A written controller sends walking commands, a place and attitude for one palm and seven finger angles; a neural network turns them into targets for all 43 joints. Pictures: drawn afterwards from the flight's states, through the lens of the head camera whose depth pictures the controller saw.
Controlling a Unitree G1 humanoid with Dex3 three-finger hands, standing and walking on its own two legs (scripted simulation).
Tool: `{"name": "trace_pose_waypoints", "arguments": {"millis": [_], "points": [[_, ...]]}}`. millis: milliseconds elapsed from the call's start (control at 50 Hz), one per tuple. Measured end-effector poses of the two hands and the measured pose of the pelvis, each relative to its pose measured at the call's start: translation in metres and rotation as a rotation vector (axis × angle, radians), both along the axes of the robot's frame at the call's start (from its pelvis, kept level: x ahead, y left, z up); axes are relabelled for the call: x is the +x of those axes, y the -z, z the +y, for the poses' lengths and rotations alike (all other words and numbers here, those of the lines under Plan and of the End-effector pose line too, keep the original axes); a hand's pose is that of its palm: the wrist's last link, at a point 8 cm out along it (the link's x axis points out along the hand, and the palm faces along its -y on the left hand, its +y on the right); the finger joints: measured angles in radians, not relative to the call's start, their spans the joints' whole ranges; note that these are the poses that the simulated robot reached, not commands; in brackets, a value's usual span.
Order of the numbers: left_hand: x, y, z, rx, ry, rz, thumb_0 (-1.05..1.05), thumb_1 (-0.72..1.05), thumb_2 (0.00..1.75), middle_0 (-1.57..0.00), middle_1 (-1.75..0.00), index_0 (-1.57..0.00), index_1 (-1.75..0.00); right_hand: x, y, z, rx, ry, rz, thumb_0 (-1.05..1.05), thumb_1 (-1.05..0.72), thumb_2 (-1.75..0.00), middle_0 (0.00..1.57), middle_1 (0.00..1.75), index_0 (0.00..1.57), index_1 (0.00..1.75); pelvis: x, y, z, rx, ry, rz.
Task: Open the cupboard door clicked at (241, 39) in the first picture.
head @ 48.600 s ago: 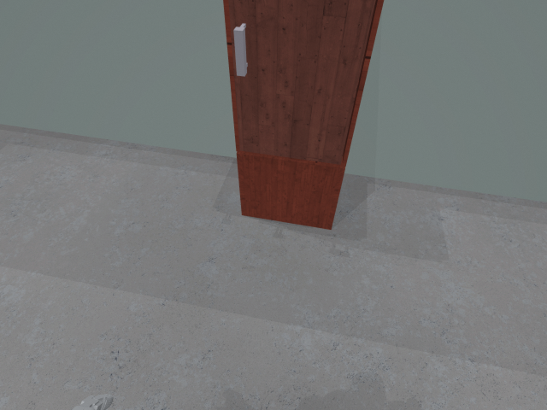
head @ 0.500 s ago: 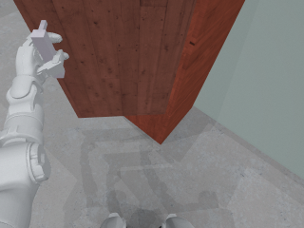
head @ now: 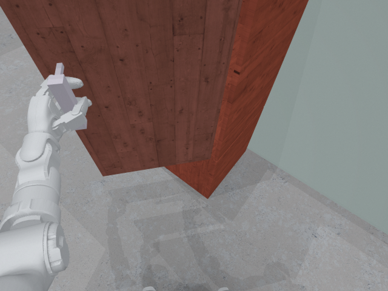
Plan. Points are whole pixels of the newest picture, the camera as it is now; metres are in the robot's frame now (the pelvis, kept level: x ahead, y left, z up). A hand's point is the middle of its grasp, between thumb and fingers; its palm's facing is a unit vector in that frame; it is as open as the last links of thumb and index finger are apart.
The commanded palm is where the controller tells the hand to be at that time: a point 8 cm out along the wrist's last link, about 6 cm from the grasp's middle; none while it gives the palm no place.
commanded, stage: pull the door open along its arc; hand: left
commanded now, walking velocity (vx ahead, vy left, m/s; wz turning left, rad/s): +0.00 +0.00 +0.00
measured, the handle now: (70, 97) +0.50 +0.24 +0.10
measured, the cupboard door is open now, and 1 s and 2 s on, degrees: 50 83 85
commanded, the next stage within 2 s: open thumb and fingers to let go in 0.64 s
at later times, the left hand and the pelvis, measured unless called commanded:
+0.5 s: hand (118, 180) +0.30 +0.12 +0.11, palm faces +0.35 -0.93 +0.06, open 6.6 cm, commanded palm +0.24 +0.19 +0.10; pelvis +0.00 -0.03 +0.02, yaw +2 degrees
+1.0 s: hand (134, 186) +0.29 +0.09 +0.10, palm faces +0.46 -0.89 -0.01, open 7.6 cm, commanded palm +0.25 +0.13 +0.10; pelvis +0.00 -0.05 +0.02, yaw +6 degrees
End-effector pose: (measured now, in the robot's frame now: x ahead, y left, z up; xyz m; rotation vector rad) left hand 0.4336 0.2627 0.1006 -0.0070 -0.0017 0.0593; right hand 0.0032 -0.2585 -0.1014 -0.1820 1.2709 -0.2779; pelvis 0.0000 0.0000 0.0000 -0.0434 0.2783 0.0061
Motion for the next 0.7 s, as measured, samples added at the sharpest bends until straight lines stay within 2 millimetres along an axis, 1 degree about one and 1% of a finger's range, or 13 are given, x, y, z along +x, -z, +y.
{"name": "trace_pose_waypoints", "arguments": {"millis": [80, 160, 220, 300, 360, 400, 460, 520, 600, 700], "points": [[-0.026, 0.001, -0.006, 0.0, 0.025, -0.014, 0.01, 0.66, 0.71, -0.35, -1.35, -0.35, -1.35, 0.027, -0.004, 0.002, 0.017, -0.014, -0.09, 0.01, -0.91, -0.9, 0.2, 0.3, 0.21, 0.3, 0.004, -0.004, -0.001, 0.006, 0.004, -0.029], [-0.059, 0.002, -0.017, -0.017, 0.029, -0.028, 0.01, 0.64, 0.69, -0.34, -1.35, -0.35, -1.35, 0.064, -0.011, 0.005, 0.035, -0.051, -0.209, 0.01, -0.91, -0.9, 0.2, 0.3, 0.21, 0.3, 0.006, -0.008, -0.001, 0.012, 0.008, -0.06], [-0.085, 0.002, -0.03, -0.04, -0.006, -0.033, 0.01, 0.64, 0.68, -0.34, -1.35, -0.35, -1.33, 0.094, -0.018, 0.009, 0.052, -0.09, -0.308, 0.01, -0.91, -0.9, 0.2, 0.3, 0.2, 0.3, 0.006, -0.01, -0.001, 0.018, 0.008, -0.082], [-0.117, 0.002, -0.053, -0.073, -0.1, -0.03, 0.02, 0.62, 0.67, -0.35, -1.35, -0.35, -1.3, 0.134, -0.029, 0.017, 0.079, -0.157, -0.422, 0.01, -0.91, -0.9, 0.2, 0.3, 0.2, 0.3, 0.004, -0.012, -0.005, 0.028, 0.0, -0.113], [-0.138, 0.001, -0.07, -0.073, -0.165, -0.022, 0.02, 0.62, 0.67, -0.35, -1.34, -0.35, -1.3, 0.158, -0.037, 0.024, 0.097, -0.209, -0.481, 0.01, -0.91, -0.9, 0.2, 0.3, 0.2, 0.3, 0.002, -0.013, -0.01, 0.035, -0.009, -0.136], [-0.149, 0.0, -0.081, -0.067, -0.204, -0.013, 0.02, 0.62, 0.68, -0.34, -1.33, -0.35, -1.3, 0.17, -0.042, 0.028, 0.108, -0.237, -0.508, 0.01, -0.91, -0.9, 0.2, 0.3, 0.2, 0.3, 0.001, -0.013, -0.014, 0.039, -0.016, -0.151], [-0.163, -0.002, -0.095, -0.058, -0.259, 0.004, 0.02, 0.61, 0.68, -0.34, -1.3, -0.35, -1.31, 0.181, -0.047, 0.032, 0.116, -0.268, -0.527, 0.01, -0.91, -0.9, 0.2, 0.3, 0.2, 0.3, 0.0, -0.015, -0.021, 0.043, -0.027, -0.173], [-0.172, -0.003, -0.107, -0.059, -0.322, 0.021, 0.02, 0.62, 0.7, -0.33, -1.28, -0.35, -1.31, 0.186, -0.049, 0.031, 0.118, -0.286, -0.524, 0.01, -0.91, -0.9, 0.2, 0.3, 0.21, 0.3, 0.0, -0.016, -0.028, 0.046, -0.038, -0.192], [-0.18, -0.005, -0.119, -0.047, -0.394, 0.035, 0.02, 0.62, 0.73, -0.32, -1.26, -0.34, -1.31, 0.184, -0.047, 0.025, 0.112, -0.295, -0.497, 0.01, -0.91, -0.9, 0.2, 0.3, 0.21, 0.3, 0.002, -0.018, -0.036, 0.05, -0.052, -0.207], [-0.188, -0.005, -0.132, -0.016, -0.439, 0.037, 0.02, 0.64, 0.74, -0.31, -1.27, -0.32, -1.31, 0.175, -0.036, 0.011, 0.101, -0.295, -0.448, 0.01, -0.91, -0.9, 0.2, 0.3, 0.21, 0.3, 0.003, -0.017, -0.042, 0.056, -0.067, -0.211]]}}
